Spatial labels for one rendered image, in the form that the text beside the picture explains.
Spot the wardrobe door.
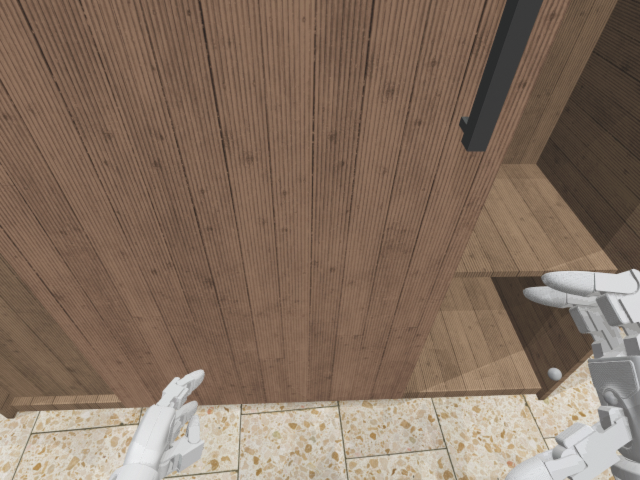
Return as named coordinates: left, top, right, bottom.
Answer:
left=0, top=0, right=571, bottom=408
left=0, top=253, right=115, bottom=397

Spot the right robot forearm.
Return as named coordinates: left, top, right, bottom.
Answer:
left=610, top=455, right=640, bottom=480

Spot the left robot hand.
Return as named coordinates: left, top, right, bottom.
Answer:
left=123, top=370, right=205, bottom=480

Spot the right robot hand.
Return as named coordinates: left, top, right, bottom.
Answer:
left=505, top=269, right=640, bottom=480

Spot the handle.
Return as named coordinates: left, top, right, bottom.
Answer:
left=459, top=0, right=543, bottom=152

